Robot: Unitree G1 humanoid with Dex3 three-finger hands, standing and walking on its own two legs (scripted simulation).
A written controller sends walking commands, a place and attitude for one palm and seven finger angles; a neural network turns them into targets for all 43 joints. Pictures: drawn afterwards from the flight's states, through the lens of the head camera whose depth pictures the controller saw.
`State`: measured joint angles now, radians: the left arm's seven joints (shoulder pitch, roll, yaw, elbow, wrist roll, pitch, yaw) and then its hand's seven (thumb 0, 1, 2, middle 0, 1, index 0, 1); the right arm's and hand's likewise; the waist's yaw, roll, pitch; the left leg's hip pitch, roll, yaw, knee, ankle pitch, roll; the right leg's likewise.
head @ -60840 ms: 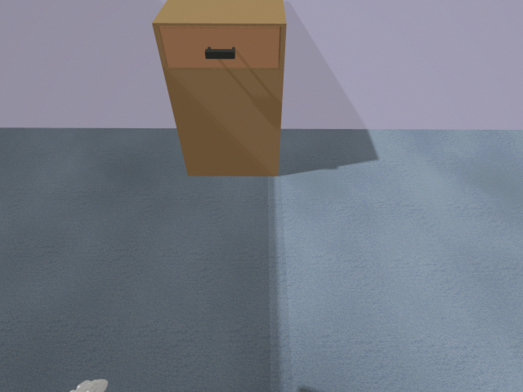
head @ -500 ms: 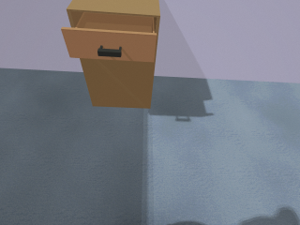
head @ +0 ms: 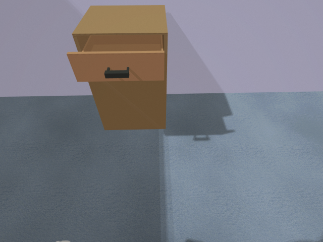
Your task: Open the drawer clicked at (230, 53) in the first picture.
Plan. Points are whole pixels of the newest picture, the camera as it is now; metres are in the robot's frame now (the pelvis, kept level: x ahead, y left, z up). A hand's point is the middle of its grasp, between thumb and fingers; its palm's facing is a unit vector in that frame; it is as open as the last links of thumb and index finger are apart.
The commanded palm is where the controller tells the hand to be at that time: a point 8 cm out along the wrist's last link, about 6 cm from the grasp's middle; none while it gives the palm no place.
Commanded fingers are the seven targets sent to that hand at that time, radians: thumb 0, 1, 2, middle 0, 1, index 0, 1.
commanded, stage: let the arm hang, fingers relaxed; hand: left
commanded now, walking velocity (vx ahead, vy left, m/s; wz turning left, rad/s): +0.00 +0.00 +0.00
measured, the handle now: (117, 71) +0.87 +0.26 -0.07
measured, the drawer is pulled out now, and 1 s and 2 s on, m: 0.19 0.19 0.19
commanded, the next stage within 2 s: look to check the result in 0.14 s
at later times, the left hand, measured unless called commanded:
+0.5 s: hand out of the picture +0.08 +0.24 -0.16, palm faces -0.04 -0.94 -0.33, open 7.4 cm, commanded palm none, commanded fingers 0.00 0.90 0.90 -0.20 -0.30 -0.20 -0.30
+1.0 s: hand out of the picture +0.11 +0.23 -0.16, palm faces -0.04 -0.94 -0.33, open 7.4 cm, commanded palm none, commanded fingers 0.00 0.90 0.90 -0.20 -0.30 -0.20 -0.30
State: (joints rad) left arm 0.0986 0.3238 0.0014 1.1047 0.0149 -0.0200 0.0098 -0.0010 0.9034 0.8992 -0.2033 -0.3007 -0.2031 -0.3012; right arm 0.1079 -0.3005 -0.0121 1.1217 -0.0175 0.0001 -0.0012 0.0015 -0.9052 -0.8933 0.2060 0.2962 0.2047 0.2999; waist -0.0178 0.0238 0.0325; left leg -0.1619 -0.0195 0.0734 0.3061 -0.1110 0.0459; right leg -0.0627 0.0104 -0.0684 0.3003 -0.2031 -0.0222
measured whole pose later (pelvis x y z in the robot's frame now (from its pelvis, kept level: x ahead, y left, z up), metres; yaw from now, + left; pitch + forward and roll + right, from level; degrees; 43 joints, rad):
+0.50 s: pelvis +0.03 +0.00 +0.00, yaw +0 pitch -1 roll +0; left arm 0.14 0.33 0.00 1.15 0.01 -0.01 0.01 0.00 0.90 0.90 -0.21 -0.30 -0.21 -0.30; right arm 0.13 -0.32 0.00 1.13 -0.01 0.00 -0.01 0.00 -0.91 -0.89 0.20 0.30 0.20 0.30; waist -0.02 0.00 0.06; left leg -0.13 -0.02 0.07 0.28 -0.13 0.04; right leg -0.02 0.01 -0.06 0.25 -0.21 -0.03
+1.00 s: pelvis +0.04 -0.01 +0.00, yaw +0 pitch -1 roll +0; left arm 0.12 0.32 0.00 1.12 0.01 -0.02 0.02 0.00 0.90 0.90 -0.21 -0.30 -0.21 -0.30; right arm 0.10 -0.32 -0.01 1.12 -0.01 0.00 -0.01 0.00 -0.91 -0.89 0.21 0.30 0.20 0.30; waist -0.02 0.00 0.05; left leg -0.11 -0.02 0.08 0.28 -0.15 0.03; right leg 0.00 0.02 -0.06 0.24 -0.22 -0.03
